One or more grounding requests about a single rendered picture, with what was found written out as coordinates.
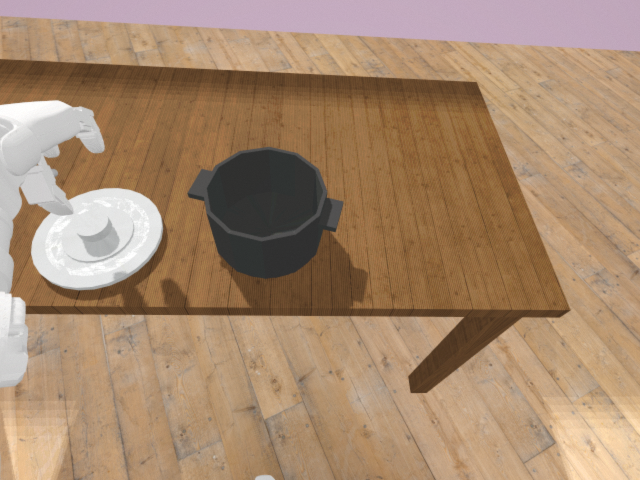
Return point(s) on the robot left hand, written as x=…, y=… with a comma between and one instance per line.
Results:
x=53, y=122

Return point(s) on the left robot forearm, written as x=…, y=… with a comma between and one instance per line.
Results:
x=19, y=152

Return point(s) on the pot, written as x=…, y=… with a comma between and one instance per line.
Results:
x=267, y=209

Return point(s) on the knob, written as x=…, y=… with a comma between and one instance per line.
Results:
x=93, y=226

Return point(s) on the table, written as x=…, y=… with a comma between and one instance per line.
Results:
x=433, y=223

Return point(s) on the lid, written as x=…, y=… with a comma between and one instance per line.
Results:
x=64, y=259

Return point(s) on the robot left upper arm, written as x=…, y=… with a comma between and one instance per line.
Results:
x=13, y=340

